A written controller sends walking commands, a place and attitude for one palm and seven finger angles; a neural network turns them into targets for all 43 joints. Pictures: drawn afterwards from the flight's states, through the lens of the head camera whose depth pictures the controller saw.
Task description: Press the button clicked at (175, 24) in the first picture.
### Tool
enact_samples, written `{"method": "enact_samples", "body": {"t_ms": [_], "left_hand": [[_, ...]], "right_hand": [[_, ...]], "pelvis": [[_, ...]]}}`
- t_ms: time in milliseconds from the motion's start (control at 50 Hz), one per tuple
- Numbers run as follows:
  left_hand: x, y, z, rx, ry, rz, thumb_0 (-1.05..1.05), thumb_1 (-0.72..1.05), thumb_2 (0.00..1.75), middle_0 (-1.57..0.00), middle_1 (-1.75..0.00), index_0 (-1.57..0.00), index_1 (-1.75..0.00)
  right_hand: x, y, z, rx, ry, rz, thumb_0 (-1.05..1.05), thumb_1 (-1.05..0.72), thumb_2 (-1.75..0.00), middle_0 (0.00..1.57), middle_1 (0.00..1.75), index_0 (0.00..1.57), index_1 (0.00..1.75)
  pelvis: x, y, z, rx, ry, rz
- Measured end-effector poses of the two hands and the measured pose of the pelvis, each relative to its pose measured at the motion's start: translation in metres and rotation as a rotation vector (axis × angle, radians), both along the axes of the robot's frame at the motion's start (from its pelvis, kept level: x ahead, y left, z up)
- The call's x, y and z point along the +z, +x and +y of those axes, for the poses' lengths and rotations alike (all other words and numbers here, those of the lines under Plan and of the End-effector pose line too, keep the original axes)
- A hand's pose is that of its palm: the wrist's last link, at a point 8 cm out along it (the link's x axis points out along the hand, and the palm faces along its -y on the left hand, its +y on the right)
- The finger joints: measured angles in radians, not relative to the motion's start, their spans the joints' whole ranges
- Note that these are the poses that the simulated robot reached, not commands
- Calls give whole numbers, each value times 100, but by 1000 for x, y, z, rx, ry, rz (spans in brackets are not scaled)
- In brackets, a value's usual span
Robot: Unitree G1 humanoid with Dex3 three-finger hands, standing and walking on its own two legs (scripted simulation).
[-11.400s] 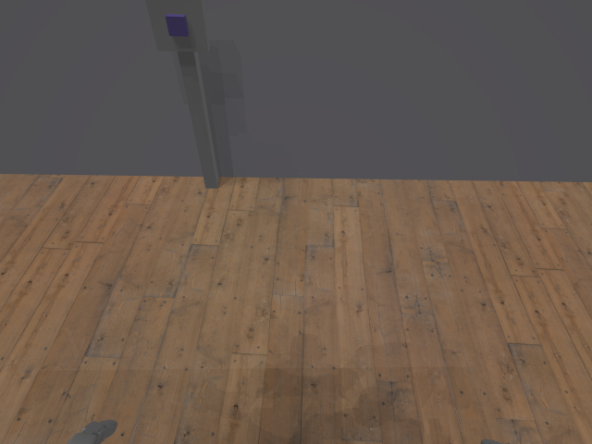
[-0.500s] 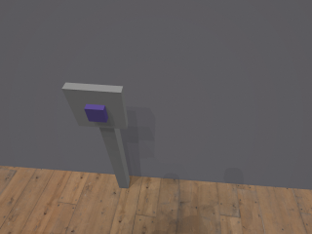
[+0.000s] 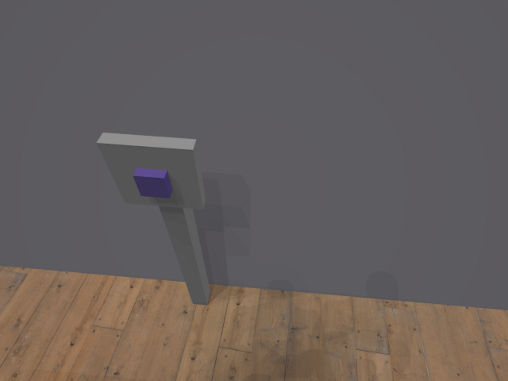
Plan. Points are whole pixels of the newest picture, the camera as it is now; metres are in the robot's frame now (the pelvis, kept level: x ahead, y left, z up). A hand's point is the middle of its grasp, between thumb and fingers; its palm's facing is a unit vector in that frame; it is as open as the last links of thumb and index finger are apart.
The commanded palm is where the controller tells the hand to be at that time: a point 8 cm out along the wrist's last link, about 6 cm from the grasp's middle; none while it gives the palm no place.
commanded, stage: look again from close up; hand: left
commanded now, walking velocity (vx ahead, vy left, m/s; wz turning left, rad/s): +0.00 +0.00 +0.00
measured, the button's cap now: (154, 182) +0.47 +0.24 +0.01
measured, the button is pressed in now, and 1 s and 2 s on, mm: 0 0 0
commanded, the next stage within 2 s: raise the hand and make a fist in 0.24 s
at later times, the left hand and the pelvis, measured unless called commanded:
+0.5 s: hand out of the picture +0.11 +0.20 -0.08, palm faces +0.25 -0.94 -0.23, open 7.0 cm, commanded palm +0.09 +0.21 -0.07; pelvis -0.02 +0.00 -0.01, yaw +1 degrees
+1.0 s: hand (137, 378) +0.13 +0.18 -0.02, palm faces +0.02 -1.00 -0.07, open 3.8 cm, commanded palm +0.11 +0.23 -0.04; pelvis -0.06 +0.00 -0.10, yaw +1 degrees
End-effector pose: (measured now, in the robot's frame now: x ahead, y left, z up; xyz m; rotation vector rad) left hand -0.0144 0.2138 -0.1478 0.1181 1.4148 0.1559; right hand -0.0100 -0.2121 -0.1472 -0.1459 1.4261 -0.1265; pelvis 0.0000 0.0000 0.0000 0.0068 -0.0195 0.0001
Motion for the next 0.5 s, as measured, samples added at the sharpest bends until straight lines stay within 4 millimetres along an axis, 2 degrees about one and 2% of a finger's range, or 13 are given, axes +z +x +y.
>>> {"method": "enact_samples", "body": {"t_ms": [360, 400, 460, 500], "left_hand": [[-2, -10, -10, 13, -8, -7, 1, 91, 90, -20, -30, -20, -30], [14, 7, 2, 61, 35, -118, 4, 95, 90, -21, -30, -20, -31], [63, 56, 28, 89, 147, -464, 6, 98, 90, -23, -32, -23, -33], [98, 94, 30, 69, 159, -692, 6, 98, 90, -25, -35, -25, -36]], "right_hand": [[1, -5, -4, 0, -4, -5, 1, -92, -90, 20, 30, 20, 30], [4, 2, -11, 4, -30, -100, 2, -93, -90, 20, 30, 20, 30], [9, 28, -23, -3, -62, -311, 2, -93, -90, 21, 30, 20, 30], [12, 50, -30, 1, -76, -444, 2, -93, -90, 21, 30, 20, 30]], "pelvis": [[0, -5, -4, 4, -7, -4], [-2, -8, -3, -9, -8, -8], [-5, -13, 1, 2, -2, -3], [-8, -19, 5, 16, 0, 7]]}}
